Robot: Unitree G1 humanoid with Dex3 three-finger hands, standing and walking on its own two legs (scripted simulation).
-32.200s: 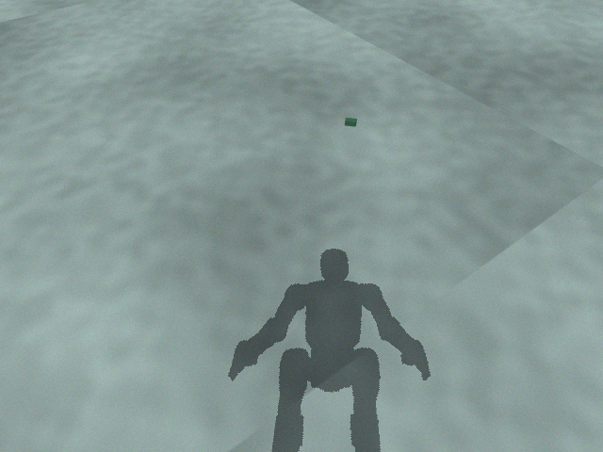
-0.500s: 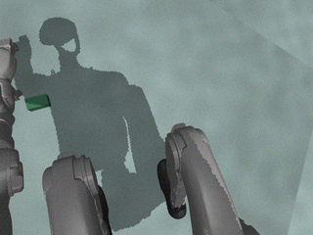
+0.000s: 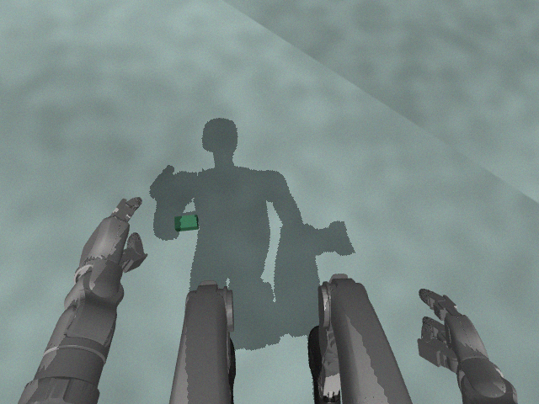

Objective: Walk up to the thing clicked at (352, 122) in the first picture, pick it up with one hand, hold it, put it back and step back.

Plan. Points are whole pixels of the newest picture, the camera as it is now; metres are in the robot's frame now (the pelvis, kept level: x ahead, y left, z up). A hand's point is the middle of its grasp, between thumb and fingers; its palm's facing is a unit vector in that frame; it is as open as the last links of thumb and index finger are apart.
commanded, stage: home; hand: left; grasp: from above
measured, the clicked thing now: (186, 223) +0.52 +0.23 -0.50
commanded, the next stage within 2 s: none
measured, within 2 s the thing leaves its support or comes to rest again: neither
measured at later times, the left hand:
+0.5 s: hand (98, 290) +0.26 +0.19 +0.10, palm faces +0.10 -0.97 -0.22, open 7.4 cm
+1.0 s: hand (62, 322) +0.23 +0.19 +0.15, palm faces +0.12 -0.97 -0.20, open 7.4 cm
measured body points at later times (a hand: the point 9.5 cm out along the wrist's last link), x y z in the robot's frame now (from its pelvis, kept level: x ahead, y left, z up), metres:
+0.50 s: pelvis +0.06 +0.00 +0.17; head +0.12 +0.01 +0.62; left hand +0.25 +0.24 +0.12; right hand +0.22 -0.24 +0.09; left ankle +0.08 +0.12 -0.48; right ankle +0.09 -0.14 -0.48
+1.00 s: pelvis +0.08 +0.00 +0.20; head +0.10 +0.01 +0.65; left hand +0.22 +0.24 +0.17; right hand +0.27 -0.23 +0.15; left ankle +0.08 +0.12 -0.48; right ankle +0.09 -0.14 -0.48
